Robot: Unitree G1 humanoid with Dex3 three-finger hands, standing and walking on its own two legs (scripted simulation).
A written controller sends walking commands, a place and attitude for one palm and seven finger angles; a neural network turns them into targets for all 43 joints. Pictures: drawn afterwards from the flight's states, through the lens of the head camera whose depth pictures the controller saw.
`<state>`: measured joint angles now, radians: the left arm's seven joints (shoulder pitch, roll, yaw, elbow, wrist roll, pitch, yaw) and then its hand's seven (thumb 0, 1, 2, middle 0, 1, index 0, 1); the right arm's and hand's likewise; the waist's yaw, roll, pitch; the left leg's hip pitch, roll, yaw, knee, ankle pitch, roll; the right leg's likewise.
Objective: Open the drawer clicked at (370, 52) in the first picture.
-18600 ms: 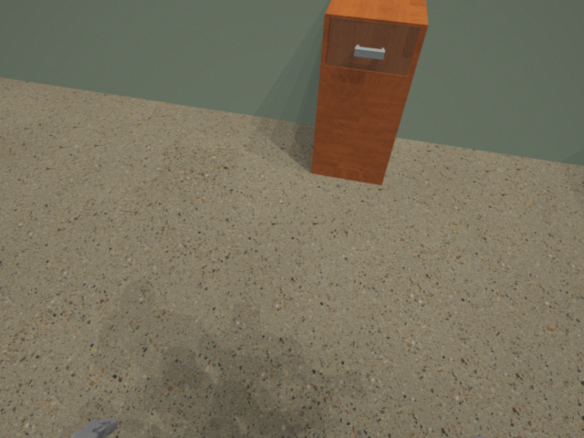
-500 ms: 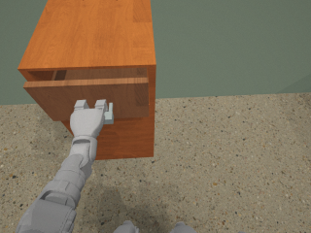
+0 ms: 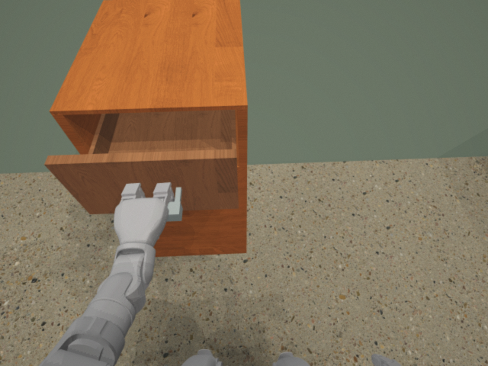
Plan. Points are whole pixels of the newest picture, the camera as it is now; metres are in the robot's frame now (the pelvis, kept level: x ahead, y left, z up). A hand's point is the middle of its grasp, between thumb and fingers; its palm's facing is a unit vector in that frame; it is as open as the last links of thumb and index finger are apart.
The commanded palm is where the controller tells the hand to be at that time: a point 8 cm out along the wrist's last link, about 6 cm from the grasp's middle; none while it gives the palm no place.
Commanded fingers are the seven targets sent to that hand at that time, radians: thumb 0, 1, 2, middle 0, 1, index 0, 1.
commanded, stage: pull the drawer open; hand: left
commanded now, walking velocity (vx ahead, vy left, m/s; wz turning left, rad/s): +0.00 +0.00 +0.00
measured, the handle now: (152, 202) +0.41 +0.18 -0.02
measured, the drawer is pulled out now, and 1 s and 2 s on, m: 0.12 0.23 0.30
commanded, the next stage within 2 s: open the thumb to release the handle in 1.78 s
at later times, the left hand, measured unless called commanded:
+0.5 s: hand (148, 251) +0.32 +0.18 -0.05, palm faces -0.01 -0.06 -1.00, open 5.9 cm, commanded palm +0.28 +0.18 +0.00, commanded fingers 0.00 0.90 0.90 -0.40 -1.35 -0.40 -1.35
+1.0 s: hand (144, 285) +0.26 +0.18 -0.05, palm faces -0.01 -0.07 -1.00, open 5.9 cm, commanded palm +0.22 +0.18 +0.00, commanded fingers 0.00 0.90 0.90 -0.40 -1.35 -0.40 -1.35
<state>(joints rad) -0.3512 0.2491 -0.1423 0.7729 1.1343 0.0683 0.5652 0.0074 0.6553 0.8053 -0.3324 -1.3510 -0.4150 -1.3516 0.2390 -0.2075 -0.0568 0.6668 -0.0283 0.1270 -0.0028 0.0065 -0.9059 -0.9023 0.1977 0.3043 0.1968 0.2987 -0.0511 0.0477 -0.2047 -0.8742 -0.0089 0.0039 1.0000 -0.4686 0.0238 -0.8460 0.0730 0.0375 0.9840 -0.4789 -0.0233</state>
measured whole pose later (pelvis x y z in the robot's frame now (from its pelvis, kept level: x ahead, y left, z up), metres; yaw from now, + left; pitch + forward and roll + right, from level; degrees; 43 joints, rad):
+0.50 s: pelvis +0.00 +0.00 +0.00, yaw +0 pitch +18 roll +0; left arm -0.15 0.24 -0.18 0.59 1.12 0.09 0.57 0.02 0.65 0.79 -0.32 -1.35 -0.42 -1.35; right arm 0.21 -0.21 -0.05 0.64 -0.02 0.10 0.00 0.01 -0.91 -0.90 0.20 0.30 0.20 0.30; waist -0.03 0.04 -0.21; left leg -0.83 -0.01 0.02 0.98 -0.47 0.02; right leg -0.81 0.07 0.05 0.98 -0.48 -0.03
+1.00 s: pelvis +0.01 -0.01 +0.00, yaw +0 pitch +16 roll +0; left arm 0.11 0.23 -0.22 0.35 1.15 0.09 0.58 0.02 0.64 0.80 -0.32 -1.35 -0.42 -1.35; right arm 0.14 -0.21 -0.03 0.59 -0.03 0.11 0.02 0.01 -0.91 -0.90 0.20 0.30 0.20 0.30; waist 0.01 0.04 -0.20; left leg -0.80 -0.02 0.01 1.01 -0.49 0.01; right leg -0.78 0.07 0.04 1.02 -0.51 -0.03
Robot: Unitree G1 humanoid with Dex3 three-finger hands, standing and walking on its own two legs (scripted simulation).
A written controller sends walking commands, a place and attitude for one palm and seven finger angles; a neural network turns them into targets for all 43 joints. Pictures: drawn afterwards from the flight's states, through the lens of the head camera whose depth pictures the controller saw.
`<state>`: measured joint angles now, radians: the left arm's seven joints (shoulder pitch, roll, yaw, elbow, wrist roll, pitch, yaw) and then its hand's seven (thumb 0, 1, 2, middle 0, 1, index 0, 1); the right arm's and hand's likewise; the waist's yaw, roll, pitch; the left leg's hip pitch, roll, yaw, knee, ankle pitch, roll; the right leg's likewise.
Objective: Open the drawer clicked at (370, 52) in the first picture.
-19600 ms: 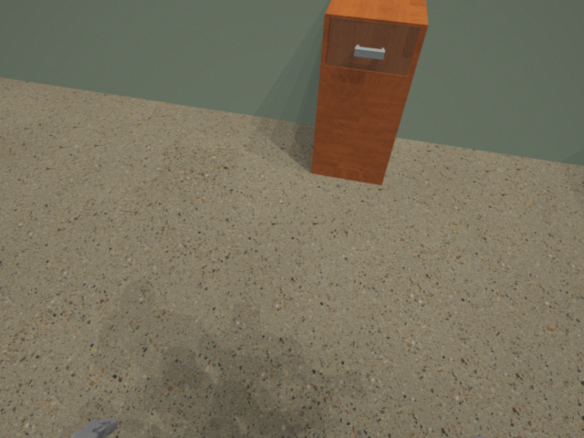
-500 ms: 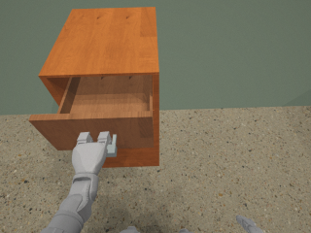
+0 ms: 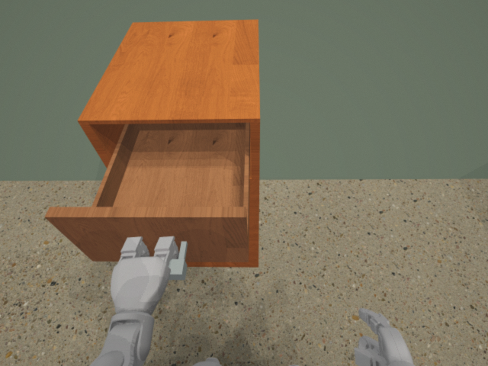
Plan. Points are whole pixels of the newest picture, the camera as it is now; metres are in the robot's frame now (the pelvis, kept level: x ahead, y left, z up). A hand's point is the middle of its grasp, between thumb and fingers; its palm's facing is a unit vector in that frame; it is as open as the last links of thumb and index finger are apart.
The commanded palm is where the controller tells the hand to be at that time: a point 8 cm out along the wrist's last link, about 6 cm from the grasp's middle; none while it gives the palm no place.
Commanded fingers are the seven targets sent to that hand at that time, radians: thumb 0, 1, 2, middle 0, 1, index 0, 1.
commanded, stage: pull the drawer open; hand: left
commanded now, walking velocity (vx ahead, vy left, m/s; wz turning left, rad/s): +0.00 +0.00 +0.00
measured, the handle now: (155, 257) +0.31 +0.18 -0.02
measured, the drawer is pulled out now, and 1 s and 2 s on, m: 0.23 0.30 0.29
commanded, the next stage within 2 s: open the thumb to release the handle in 0.78 s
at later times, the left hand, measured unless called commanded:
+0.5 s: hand (145, 329) +0.19 +0.18 -0.04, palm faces -0.01 -0.10 -1.00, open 6.0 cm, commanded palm +0.16 +0.19 +0.00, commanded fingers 0.00 0.90 0.90 -0.40 -1.35 -0.40 -1.35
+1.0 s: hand (144, 330) +0.19 +0.18 -0.05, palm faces +0.04 -0.08 -1.00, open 6.0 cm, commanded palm +0.17 +0.19 +0.00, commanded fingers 0.00 0.41 0.69 -0.37 -1.30 -0.37 -1.30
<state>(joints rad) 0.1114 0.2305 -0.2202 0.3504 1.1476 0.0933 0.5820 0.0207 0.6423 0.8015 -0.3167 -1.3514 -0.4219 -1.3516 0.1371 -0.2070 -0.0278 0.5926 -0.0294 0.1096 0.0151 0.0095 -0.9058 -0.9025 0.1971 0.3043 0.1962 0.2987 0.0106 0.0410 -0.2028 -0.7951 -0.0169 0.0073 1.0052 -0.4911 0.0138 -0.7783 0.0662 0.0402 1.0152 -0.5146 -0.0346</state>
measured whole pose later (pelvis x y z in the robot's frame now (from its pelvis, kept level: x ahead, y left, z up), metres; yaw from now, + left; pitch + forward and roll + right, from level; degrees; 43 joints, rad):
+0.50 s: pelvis -0.01 -0.01 -0.01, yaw +0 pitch +15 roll +1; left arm 0.37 0.25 -0.20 0.15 1.16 0.03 0.60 0.04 0.64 0.79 -0.30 -1.36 -0.42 -1.35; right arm 0.12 -0.21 -0.02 0.55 -0.05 0.10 0.03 0.01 -0.91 -0.90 0.20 0.30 0.20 0.30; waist 0.03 0.04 -0.20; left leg -0.83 -0.02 0.01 1.06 -0.50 0.00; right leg -0.82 0.07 0.04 1.09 -0.54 -0.05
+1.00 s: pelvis -0.01 -0.02 -0.02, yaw +1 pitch +17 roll +1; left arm 0.39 0.27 -0.16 0.09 1.17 -0.03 0.64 0.03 0.64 0.77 -0.33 -1.35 -0.42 -1.34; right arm 0.12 -0.23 -0.03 0.55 -0.06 0.09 0.02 0.01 -0.91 -0.90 0.20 0.30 0.20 0.30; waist 0.04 0.04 -0.20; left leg -0.90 -0.02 -0.01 1.12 -0.52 -0.01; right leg -0.89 0.07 0.02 1.16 -0.56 -0.06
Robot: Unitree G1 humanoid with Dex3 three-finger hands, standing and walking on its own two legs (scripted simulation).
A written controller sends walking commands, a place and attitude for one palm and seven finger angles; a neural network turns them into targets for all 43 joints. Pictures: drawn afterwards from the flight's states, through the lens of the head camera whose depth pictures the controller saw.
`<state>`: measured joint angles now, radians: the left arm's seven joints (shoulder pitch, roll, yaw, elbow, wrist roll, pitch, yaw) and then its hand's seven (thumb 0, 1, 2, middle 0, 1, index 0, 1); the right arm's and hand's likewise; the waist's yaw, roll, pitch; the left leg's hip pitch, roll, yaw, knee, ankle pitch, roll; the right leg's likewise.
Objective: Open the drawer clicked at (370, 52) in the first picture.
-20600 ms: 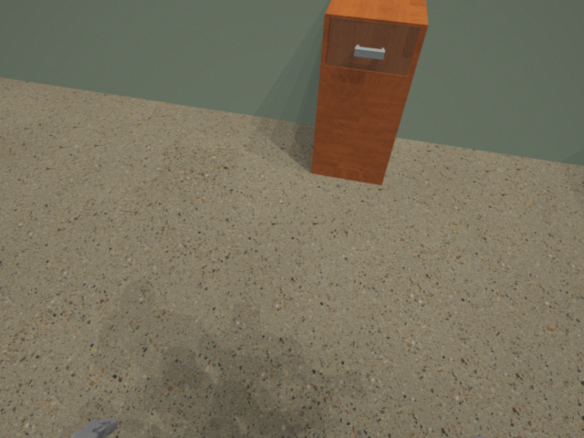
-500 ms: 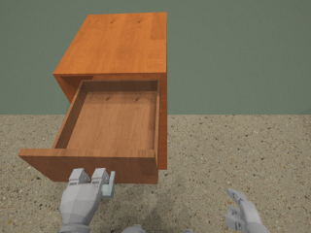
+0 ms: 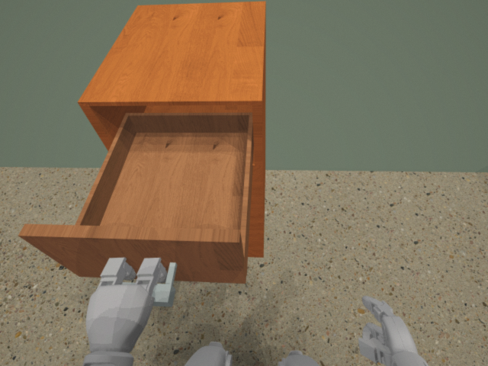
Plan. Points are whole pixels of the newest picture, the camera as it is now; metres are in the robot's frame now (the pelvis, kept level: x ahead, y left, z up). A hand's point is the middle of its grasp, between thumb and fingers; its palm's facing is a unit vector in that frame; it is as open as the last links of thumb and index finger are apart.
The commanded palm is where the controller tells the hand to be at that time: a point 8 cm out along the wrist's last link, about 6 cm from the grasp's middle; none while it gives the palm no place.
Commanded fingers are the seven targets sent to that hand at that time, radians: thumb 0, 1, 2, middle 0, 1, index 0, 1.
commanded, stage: open the thumb to release the handle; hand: left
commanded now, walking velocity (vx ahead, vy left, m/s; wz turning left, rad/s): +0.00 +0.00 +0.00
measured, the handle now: (140, 280) +0.25 +0.19 +0.00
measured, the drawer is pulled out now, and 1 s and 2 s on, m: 0.30 0.29 0.29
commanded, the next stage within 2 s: lift the hand off the handle in 0.38 s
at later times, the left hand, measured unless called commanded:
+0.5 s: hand (139, 312) +0.21 +0.19 -0.02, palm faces +0.02 -0.09 -1.00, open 13.2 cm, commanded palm +0.18 +0.20 +0.03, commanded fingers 0.00 -0.50 0.30 -0.30 -1.20 -0.30 -1.20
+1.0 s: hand (139, 309) +0.21 +0.19 -0.02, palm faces -0.01 -0.11 -0.99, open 13.6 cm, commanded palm +0.19 +0.20 +0.05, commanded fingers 0.00 -0.50 0.30 -0.30 -1.20 -0.30 -1.20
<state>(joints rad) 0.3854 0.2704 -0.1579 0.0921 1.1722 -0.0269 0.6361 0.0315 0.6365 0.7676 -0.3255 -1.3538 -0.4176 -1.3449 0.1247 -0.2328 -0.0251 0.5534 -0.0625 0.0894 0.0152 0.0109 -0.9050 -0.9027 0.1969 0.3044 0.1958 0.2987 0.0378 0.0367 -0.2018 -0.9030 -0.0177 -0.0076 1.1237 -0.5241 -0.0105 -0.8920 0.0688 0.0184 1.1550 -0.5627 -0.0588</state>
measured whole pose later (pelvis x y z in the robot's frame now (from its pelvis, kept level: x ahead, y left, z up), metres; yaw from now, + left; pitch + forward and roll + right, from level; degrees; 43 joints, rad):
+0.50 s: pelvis -0.01 +0.00 +0.01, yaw +0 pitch +15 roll +1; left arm 0.29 0.27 -0.18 0.19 1.14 0.01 0.60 0.00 -0.41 0.34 -0.32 -1.26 -0.35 -1.22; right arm 0.11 -0.22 -0.02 0.57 -0.03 0.10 -0.02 0.01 -0.91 -0.90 0.20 0.30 0.20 0.30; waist 0.03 0.03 -0.20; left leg -0.85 -0.01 -0.02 1.06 -0.48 -0.02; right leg -0.84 0.07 0.01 1.10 -0.52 -0.06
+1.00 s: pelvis -0.02 +0.01 +0.02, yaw +0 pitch +13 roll +1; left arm 0.25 0.25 -0.23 0.22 1.11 0.07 0.56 0.00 -0.49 0.31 -0.34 -1.21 -0.37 -1.23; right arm 0.13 -0.20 -0.01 0.58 -0.03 0.11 -0.02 0.01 -0.91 -0.90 0.20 0.30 0.20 0.30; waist 0.03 0.05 -0.18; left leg -0.81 -0.02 -0.02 1.04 -0.46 0.00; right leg -0.79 0.06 0.01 1.06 -0.50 -0.05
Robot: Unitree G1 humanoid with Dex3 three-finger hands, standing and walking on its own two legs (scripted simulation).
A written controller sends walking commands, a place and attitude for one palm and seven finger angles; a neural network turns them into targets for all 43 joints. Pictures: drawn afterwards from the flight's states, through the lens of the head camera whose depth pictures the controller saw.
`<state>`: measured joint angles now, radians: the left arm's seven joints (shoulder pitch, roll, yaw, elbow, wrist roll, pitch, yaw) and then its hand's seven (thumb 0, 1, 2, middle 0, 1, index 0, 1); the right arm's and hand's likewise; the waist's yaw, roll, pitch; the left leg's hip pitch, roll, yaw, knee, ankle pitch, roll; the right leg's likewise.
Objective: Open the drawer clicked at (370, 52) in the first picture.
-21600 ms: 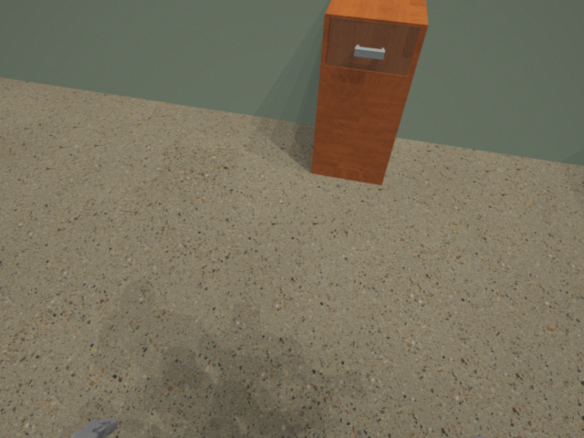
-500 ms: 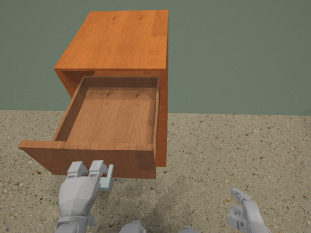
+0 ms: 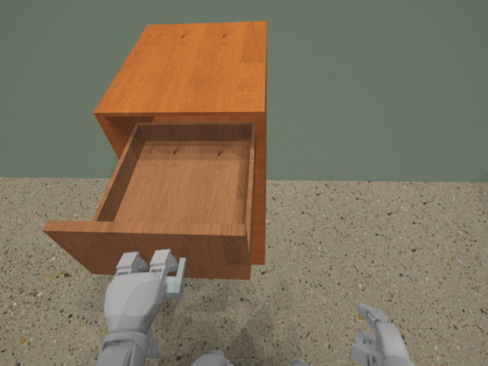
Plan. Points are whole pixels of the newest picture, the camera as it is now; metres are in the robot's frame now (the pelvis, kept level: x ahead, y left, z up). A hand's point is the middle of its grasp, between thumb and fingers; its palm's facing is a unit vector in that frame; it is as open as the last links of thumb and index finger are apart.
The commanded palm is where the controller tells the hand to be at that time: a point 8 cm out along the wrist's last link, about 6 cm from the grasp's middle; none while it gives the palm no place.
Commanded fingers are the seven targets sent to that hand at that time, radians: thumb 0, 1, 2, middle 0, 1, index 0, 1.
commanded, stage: lift the hand off the handle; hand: left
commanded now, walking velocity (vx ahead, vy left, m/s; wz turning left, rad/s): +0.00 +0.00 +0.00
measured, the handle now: (153, 274) +0.27 +0.19 -0.02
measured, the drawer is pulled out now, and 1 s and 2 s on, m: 0.29 0.29 0.29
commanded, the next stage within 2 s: none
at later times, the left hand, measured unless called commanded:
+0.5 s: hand (141, 295) +0.23 +0.19 +0.01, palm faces +0.03 -0.13 -0.99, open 13.5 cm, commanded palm +0.21 +0.18 +0.07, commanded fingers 0.00 -0.50 0.30 -0.30 -1.20 -0.30 -1.20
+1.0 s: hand (136, 287) +0.23 +0.18 +0.04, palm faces +0.02 -0.15 -0.99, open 13.4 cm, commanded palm +0.21 +0.18 +0.11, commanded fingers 0.00 -0.50 0.30 -0.30 -1.20 -0.30 -1.20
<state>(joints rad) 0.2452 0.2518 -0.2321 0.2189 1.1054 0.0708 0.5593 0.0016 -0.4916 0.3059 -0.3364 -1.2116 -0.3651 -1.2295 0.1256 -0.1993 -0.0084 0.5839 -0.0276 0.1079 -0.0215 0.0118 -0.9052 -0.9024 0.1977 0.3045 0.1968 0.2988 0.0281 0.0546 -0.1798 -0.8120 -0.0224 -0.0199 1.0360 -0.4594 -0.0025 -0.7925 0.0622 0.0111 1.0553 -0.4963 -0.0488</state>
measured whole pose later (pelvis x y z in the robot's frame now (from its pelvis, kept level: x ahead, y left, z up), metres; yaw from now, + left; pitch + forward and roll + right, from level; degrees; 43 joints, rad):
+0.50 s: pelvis +0.01 +0.00 +0.02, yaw +0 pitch +10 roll +1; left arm 0.33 0.26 -0.24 0.06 1.08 0.11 0.49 0.00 -0.49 0.31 -0.32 -1.20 -0.37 -1.23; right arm 0.14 -0.22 -0.01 0.54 -0.03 0.13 0.02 0.01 -0.91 -0.90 0.20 0.30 0.20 0.30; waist 0.05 0.06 -0.16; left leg -0.67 -0.03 -0.01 0.93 -0.44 0.01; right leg -0.65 0.06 0.02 0.95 -0.47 -0.04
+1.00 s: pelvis +0.02 +0.00 +0.03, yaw -1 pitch +9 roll +1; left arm 0.39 0.31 -0.22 -0.07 1.05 0.07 0.41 0.00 -0.49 0.31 -0.33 -1.21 -0.40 -1.22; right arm 0.14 -0.22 -0.02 0.53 -0.03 0.11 0.03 0.01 -0.91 -0.90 0.20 0.30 0.20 0.30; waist 0.06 0.07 -0.13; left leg -0.58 -0.02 -0.01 0.85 -0.42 0.00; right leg -0.57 0.06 0.03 0.88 -0.46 -0.05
